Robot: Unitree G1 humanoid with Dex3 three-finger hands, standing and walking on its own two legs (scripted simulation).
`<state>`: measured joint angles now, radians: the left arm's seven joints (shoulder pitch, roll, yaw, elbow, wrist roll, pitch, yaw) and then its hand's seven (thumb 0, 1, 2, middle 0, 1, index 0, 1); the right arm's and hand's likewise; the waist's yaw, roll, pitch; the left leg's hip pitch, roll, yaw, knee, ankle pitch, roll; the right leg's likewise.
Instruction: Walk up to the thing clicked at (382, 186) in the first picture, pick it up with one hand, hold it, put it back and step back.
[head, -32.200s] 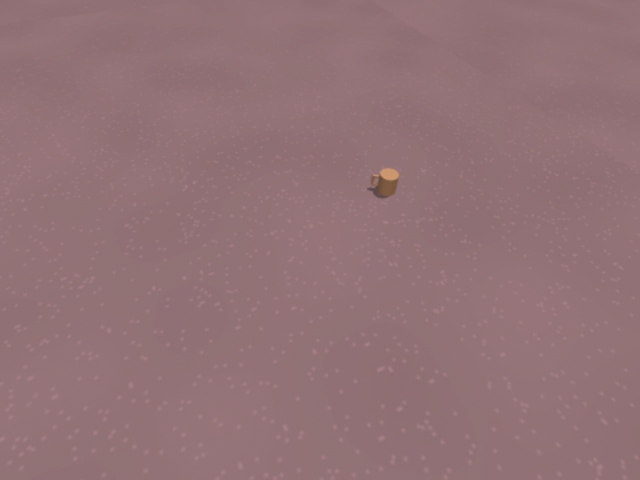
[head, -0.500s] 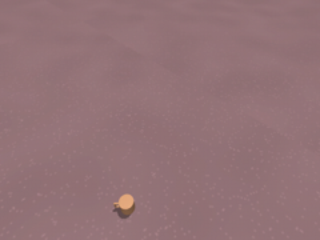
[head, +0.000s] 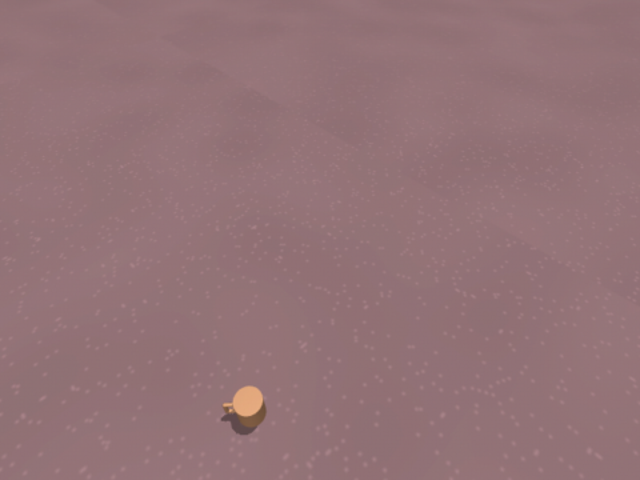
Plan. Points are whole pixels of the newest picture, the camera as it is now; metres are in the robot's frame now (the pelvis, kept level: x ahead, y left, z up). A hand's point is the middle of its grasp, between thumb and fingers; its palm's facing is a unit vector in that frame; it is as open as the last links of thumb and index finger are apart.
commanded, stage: stand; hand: left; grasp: from above
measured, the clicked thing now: (244, 407) +0.47 +0.23 -0.73
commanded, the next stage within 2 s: step back in 0.98 s
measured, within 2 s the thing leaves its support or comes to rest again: neither
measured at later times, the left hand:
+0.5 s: hand out of the picture +0.07 +0.24 -0.16, palm faces +0.02 -0.94 -0.33, open 7.4 cm
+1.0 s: hand out of the picture +0.08 +0.24 -0.16, palm faces +0.00 -0.94 -0.33, open 7.4 cm
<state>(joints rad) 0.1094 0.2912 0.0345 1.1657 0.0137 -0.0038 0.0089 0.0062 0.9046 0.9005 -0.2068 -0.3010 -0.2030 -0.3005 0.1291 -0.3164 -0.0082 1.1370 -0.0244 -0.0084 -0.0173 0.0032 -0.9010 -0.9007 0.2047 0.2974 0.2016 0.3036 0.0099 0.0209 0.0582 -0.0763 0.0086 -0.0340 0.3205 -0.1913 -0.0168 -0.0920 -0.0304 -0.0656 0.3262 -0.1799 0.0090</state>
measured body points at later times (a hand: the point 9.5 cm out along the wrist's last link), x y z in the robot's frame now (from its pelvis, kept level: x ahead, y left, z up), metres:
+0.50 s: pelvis +0.00 +0.00 +0.00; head +0.00 -0.01 +0.45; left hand +0.07 +0.29 -0.13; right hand +0.06 -0.30 -0.14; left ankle -0.01 +0.13 -0.75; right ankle +0.00 -0.12 -0.75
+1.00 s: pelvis +0.00 -0.01 +0.00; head +0.01 -0.01 +0.45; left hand +0.08 +0.29 -0.13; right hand +0.06 -0.30 -0.14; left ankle -0.01 +0.13 -0.75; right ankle +0.00 -0.12 -0.75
